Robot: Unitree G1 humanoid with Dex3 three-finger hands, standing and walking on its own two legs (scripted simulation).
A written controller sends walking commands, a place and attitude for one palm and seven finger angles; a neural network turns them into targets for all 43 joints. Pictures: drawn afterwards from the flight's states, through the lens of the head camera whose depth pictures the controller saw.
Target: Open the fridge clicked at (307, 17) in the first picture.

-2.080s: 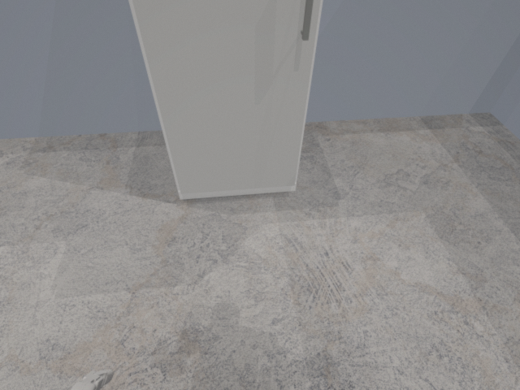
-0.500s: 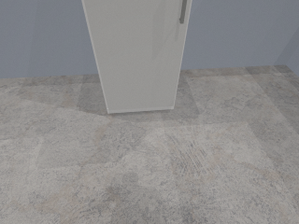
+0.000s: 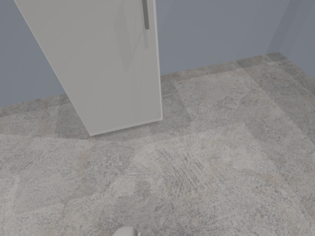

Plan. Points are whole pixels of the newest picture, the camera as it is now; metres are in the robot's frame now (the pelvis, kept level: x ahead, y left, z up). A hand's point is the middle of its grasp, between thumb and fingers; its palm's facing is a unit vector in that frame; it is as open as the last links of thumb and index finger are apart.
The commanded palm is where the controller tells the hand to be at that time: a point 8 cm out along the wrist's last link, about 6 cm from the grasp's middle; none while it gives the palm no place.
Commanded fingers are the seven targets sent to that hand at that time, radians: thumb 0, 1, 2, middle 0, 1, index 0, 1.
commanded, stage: walk to a spot facing it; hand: right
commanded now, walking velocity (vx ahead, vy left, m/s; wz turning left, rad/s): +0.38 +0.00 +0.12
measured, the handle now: out of the picture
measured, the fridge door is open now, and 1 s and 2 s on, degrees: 0 0 0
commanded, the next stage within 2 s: turn to face it in 0.24 s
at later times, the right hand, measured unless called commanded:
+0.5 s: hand (221, 200) +0.28 -0.17 -0.19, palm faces -0.02 +0.98 -0.20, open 7.3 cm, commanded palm none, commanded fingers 0.00 -0.90 -0.90 0.20 0.30 0.20 0.30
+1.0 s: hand (235, 159) +0.43 -0.25 -0.18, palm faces -0.19 +0.96 -0.21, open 7.4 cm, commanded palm none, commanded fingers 0.00 -0.90 -0.90 0.20 0.30 0.20 0.30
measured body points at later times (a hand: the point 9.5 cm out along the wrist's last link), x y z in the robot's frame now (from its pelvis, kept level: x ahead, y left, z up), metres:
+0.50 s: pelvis +0.23 +0.00 -0.02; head +0.24 +0.00 +0.43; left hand +0.20 +0.22 -0.17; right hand +0.28 -0.23 -0.17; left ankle +0.26 +0.05 -0.74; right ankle +0.17 -0.12 -0.64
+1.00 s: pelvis +0.33 -0.06 +0.00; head +0.36 -0.08 +0.44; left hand +0.36 +0.18 -0.14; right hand +0.44 -0.30 -0.16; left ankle +0.26 +0.06 -0.67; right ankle +0.38 -0.15 -0.74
